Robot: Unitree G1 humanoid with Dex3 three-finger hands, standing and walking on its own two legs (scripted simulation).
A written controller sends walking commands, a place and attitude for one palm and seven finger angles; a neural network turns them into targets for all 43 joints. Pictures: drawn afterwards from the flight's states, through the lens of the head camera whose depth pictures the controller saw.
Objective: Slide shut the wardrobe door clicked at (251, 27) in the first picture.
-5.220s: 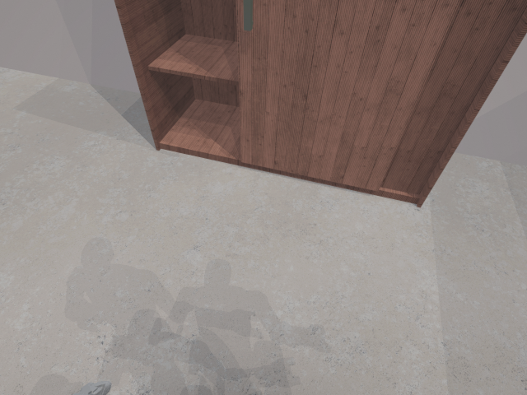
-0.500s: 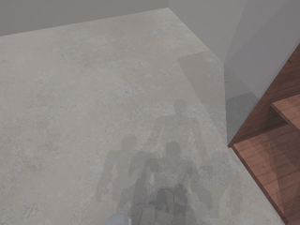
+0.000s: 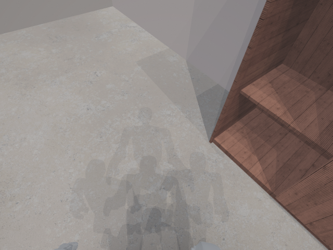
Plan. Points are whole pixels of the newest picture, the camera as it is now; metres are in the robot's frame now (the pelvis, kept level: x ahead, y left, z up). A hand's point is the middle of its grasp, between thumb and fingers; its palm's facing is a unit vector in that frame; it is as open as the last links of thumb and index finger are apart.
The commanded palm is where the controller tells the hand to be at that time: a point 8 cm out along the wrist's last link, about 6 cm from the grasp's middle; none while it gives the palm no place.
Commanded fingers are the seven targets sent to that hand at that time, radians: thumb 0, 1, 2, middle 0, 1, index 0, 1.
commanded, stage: turn to face it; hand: right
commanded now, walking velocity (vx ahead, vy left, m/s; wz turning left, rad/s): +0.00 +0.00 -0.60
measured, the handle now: out of the picture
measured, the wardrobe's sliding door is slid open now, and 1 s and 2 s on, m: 0.52 0.52 0.52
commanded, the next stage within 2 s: take the last steps up to it in 1.26 s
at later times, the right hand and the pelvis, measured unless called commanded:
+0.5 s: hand out of the picture +0.05 -0.28 -0.16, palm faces +0.28 +0.93 -0.25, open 7.4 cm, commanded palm none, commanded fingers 0.00 -0.90 -0.90 0.20 0.30 0.20 0.30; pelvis -0.01 -0.04 +0.00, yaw -16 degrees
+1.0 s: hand out of the picture -0.07 -0.22 -0.16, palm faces +0.55 +0.79 -0.27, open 7.4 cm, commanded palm none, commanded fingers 0.00 -0.90 -0.90 0.20 0.30 0.20 0.30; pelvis -0.03 -0.01 +0.00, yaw -35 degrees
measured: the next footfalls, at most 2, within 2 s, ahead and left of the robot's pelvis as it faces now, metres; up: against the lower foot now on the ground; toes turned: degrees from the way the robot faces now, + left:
right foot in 0.14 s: +0.03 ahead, -0.13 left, +0.00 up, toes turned -12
left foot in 0.68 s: +0.07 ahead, +0.09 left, +0.00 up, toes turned -22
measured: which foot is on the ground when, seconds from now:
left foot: down 0.00-0.14, up 0.16-0.66, down 0.68-1.00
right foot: up 0.00-0.12, down 0.14-0.68, up 0.70-1.00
